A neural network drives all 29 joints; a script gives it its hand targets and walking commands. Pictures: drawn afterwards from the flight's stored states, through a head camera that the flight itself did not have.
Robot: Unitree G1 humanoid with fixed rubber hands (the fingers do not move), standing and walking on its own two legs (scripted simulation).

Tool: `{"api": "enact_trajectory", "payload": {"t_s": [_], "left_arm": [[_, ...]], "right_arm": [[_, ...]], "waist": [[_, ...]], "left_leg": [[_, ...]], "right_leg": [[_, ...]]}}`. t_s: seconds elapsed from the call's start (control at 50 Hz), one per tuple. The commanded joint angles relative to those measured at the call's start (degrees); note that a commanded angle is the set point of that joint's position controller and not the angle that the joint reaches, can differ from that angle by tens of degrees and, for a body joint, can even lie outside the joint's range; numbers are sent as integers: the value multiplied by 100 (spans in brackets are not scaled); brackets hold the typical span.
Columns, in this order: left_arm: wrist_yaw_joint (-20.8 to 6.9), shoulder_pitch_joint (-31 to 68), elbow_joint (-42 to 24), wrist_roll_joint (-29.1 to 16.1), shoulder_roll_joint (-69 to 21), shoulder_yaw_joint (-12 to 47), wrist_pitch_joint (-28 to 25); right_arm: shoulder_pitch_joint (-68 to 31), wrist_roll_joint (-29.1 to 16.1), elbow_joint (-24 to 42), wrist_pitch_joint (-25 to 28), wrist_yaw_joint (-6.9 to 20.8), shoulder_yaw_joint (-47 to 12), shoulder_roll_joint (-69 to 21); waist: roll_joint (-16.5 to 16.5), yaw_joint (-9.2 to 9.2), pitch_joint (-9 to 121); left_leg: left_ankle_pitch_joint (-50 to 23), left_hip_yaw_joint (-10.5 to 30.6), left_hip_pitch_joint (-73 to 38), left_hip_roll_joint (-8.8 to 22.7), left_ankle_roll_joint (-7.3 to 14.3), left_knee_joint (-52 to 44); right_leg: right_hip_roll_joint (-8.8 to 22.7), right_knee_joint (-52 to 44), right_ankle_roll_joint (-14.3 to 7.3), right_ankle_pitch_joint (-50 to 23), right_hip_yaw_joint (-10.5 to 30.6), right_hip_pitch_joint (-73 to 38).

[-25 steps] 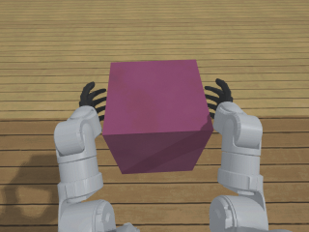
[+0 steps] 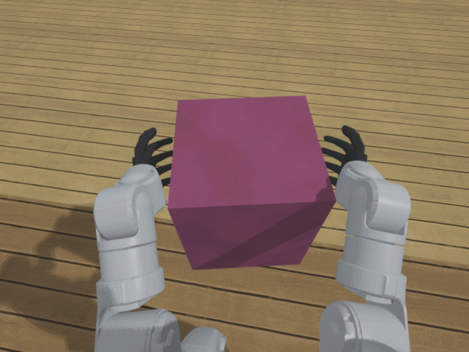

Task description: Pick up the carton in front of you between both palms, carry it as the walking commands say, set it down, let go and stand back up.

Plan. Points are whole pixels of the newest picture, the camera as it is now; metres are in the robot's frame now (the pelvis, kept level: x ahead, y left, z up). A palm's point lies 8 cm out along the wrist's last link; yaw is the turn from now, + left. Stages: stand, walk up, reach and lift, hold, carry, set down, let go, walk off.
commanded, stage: carry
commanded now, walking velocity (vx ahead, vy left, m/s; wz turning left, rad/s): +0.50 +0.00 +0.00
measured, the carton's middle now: (244, 189) +0.37 +0.04 +0.06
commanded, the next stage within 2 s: none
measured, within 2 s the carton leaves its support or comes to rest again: neither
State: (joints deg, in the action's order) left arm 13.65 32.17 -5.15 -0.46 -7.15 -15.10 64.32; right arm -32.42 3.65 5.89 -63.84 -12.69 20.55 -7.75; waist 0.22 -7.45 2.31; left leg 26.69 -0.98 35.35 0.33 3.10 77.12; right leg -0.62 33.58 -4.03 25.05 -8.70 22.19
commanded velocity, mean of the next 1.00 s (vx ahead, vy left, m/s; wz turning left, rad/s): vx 0.50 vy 0.00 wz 0.00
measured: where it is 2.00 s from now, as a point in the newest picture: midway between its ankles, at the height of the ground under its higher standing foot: (260, 135)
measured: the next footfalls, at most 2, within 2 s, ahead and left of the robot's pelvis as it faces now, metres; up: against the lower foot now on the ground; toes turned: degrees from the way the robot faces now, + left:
left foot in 0.20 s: +0.31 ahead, +0.12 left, +0.04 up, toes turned +6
right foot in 0.56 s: +0.53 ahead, -0.08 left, +0.08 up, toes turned -8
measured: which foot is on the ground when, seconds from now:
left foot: up 0.00-0.18, down 0.20-0.60, up 0.62-0.92, down 0.94-1.00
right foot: down 0.00-0.22, up 0.24-0.54, down 0.56-0.98, up 1.00-1.00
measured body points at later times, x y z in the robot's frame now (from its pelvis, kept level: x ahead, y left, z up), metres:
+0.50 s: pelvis +0.31 +0.03 +0.05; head +0.34 +0.03 +0.50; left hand +0.69 +0.15 +0.19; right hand +0.66 -0.16 +0.19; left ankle +0.27 +0.12 -0.69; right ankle +0.42 -0.08 -0.62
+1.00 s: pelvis +0.65 +0.03 +0.08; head +0.65 +0.03 +0.53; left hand +1.01 +0.17 +0.23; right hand +1.00 -0.14 +0.23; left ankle +0.75 +0.11 -0.62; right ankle +0.50 -0.07 -0.61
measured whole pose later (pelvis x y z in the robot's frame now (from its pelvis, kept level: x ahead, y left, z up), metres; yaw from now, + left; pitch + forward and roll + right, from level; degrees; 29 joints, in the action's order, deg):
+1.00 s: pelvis +0.65 +0.03 +0.08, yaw -1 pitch +3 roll +2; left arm 12.1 33.8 -6.2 0.6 -5.4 -17.5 64.3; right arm -34.5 3.2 5.2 -63.4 -12.8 16.9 -7.5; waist -1.5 1.3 3.1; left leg 9.3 -9.4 31.8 -0.4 5.1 39.6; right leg 4.5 47.5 -0.4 31.2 -4.7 11.3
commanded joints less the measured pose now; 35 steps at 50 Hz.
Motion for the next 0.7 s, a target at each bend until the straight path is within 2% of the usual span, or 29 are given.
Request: {"api": "enact_trajectory", "payload": {"t_s": [0.0, 0.06, 0.1, 0.12, 0.14, 0.16, 0.18, 0.2, 0.22, 0.24, 0.26, 0.28, 0.3, 0.32, 0.34, 0.4, 0.44, 0.46, 0.48, 0.5, 0.52, 0.54, 0.56, 0.58, 0.6, 0.62, 0.64, 0.66, 0.68], "left_arm": [[-434, 4438, -1037, -1755, -4412, 3846, -259], [-391, 3906, -710, -1567, -4129, 3623, -177], [-358, 3509, -388, -1323, -3996, 3423, -92], [-347, 3387, -248, -1185, -3959, 3330, -54], [-334, 3276, -132, -1049, -3930, 3240, -25], [-316, 3222, -81, -940, -3886, 3162, 3], [-290, 3150, -37, -816, -3836, 3095, 32], [-256, 3212, -29, -641, -3719, 2956, 59], [-239, 3088, -59, -527, -3701, 2774, 68], [-197, 3355, -164, -470, -3693, 2717, 49], [-179, 3331, -98, -443, -3781, 2612, 21], [-186, 3293, -136, -445, -3888, 2541, -38], [-198, 3271, -147, -401, -3935, 2488, -97], [-200, 3391, -231, -345, -3932, 2500, -169], [-184, 3415, -272, -295, -3880, 2534, -218], [-109, 3346, -454, -274, -3620, 2622, -309], [-72, 3159, -485, -312, -3455, 2671, -280], [-70, 3085, -460, -322, -3408, 2695, -238], [-81, 3044, -443, -330, -3388, 2716, -184], [-98, 3027, -408, -350, -3377, 2730, -129], [-114, 3002, -311, -384, -3379, 2740, -87], [-123, 3028, -167, -420, -3401, 2752, -53], [-126, 2824, 52, -459, -3440, 2755, -24], [-110, 2948, 69, -513, -3390, 2806, -30], [-143, 3170, 58, -618, -3642, 2934, -2], [-201, 3479, -129, -831, -3892, 3131, 3], [-259, 3776, -338, -1049, -4146, 3381, -40], [-306, 4045, -538, -1200, -4355, 3568, -93], [-375, 4315, -614, -1363, -4579, 3675, -150]], "right_arm": [[-3315, -600, 331, 152, -38, -3081, -3599], [-3131, -597, 321, 110, -89, -3186, -3419], [-3065, -596, 241, 34, -50, -3242, -3382], [-3055, -613, 178, -4, -18, -3281, -3412], [-3107, -669, 128, -32, 13, -3330, -3476], [-3111, -743, 51, -46, 35, -3371, -3536], [-3008, -801, -91, -49, 32, -3367, -3538], [-2958, -842, -179, -44, 17, -3372, -3605], [-3224, -913, -86, -3, 1, -3461, -3607], [-3354, -1036, 86, -5, 42, -3601, -3844], [-3615, -1234, 272, 11, 100, -3824, -4072], [-3918, -1464, 502, 65, 161, -4097, -4333], [-4120, -1638, 673, 132, 200, -4279, -4473], [-4328, -1870, 767, 201, 259, -4388, -4605], [-4433, -2050, 893, 266, 303, -4500, -4651], [-4163, -2121, 902, 315, 301, -4444, -4384], [-3757, -1945, 707, 263, 244, -4279, -4154], [-3549, -1813, 581, 221, 214, -4174, -4021], [-3393, -1674, 473, 168, 188, -4060, -3882], [-3262, -1539, 378, 109, 162, -3947, -3787], [-3178, -1414, 287, 51, 134, -3832, -3744], [-3019, -1268, 168, 1, 102, -3715, -3670], [-3096, -1113, 181, -38, 66, -3578, -3494], [-2992, -946, 136, -100, 35, -3385, -3467], [-3171, -817, 38, -115, 6, -3219, -3484], [-3124, -697, -79, -105, -5, -3115, -3527], [-3074, -662, -122, -70, 16, -2989, -3639], [-3087, -661, -122, -21, 48, -2959, -3761], [-3292, -640, -25, 57, 76, -2989, -3877]], "waist": [[-446, 358, 2205], [-545, 357, 2058], [-730, 387, 1853], [-903, 478, 1796], [-992, 641, 1858], [-949, 932, 2030], [-590, 1234, 2474], [211, 1557, 2929], [1822, 1387, 3161], [1304, 1353, 2728], [582, 1358, 2507], [-51, 1352, 2457], [-148, 1276, 2444], [59, 1178, 2531], [270, 1122, 2509], [508, 1145, 2279], [609, 1147, 2148], [712, 1093, 2079], [867, 992, 2039], [986, 832, 2055], [866, 525, 2170], [512, 259, 2438], [-60, -55, 2853], [-1802, 81, 3047], [-1402, 121, 2651], [-554, 120, 2404], [89, 122, 2365], [315, 206, 2325], [176, 307, 2320]], "left_leg": [[-269, 73, 1425, 290, 32, -496], [-529, -131, 915, 378, -51, -2018], [-527, -654, 147, 159, -46, -2982], [-523, -951, -318, -5, 0, -3307], [-578, -1230, -1000, -253, 60, -3535], [-800, -1526, -1914, -532, 129, -3965], [-763, -1392, -3275, -627, 276, -4168], [506, 588, -4475, 359, 639, -4727], [732, 3996, -5204, 1822, 1511, -5879], [-293, 4493, -5123, 1992, 1717, -6029], [-1459, 3818, -4804, 1923, 1667, -5553], [-2139, 3182, -4615, 1823, 1504, -5214], [-2101, 2743, -4436, 1691, 1259, -5254], [-1566, 2369, -4332, 1590, 1056, -5400], [-1184, 2127, -4231, 1560, 974, -5530], [-1203, 1467, -4050, 1499, 1027, -5800], [-1390, 863, -3587, 1398, 922, -5966], [-1488, 596, -3344, 1331, 841, -6021], [-1692, 369, -3164, 1282, 749, -5996], [-2243, 207, -2968, 1284, 665, -5771], [-3097, -123, -2696, 1209, 517, -5143], [-3900, -587, -2249, 1003, 261, -4102], [-3361, -837, -1344, 716, -21, -2643], [-1142, -663, 248, -91, -349, -955], [409, 48, 1114, -360, -274, 114], [336, 330, 1447, -133, -123, 782], [238, 347, 1545, 22, -51, 956], [68, 412, 1530, 173, 1, 637], [-47, 416, 1395, 255, 35, 252]], "right_leg": [[1657, -1359, -955, -1063, 2517, -2831], [1501, -1540, -881, -1378, 1707, -2532], [1334, -1658, -732, -1573, 1178, -2123], [1290, -1588, -640, -1800, 977, -1944], [1268, -1252, -545, -2444, 786, -1717], [1171, -554, -383, -3285, 422, -1464], [946, 519, -150, -4018, 31, -1022], [621, 2242, 197, -2985, -4, 69], [-291, 3683, 412, -69, 303, 1629], [-311, 4877, 300, 635, 924, 2397], [-99, 5309, 188, 449, 1042, 2675], [71, 5338, 96, 367, 1071, 2836], [180, 5005, 21, 218, 1091, 2821], [261, 4628, -23, 63, 1088, 2673], [308, 4317, -26, 117, 1006, 2595], [444, 3248, 68, 92, 730, 2588], [430, 2055, 121, 10, 523, 1918], [307, 1536, 138, -83, 293, 1461], [117, 1186, 128, -78, -86, 989], [-113, 990, 89, -95, -417, 403], [-357, 618, 21, -386, -686, -479], [-536, 157, -125, -562, -739, -1777], [13, -36, -359, 38, 405, -3200], [1779, -1278, -1250, 843, 4167, -3834], [2042, -1759, -1610, -283, 5282, -3751], [2065, -1266, -1637, -1294, 4631, -3541], [1956, -895, -1540, -2170, 3977, -3335], [1810, -843, -1280, -2211, 3460, -3127], [1689, -971, -1033, -1717, 3081, -2957]]}}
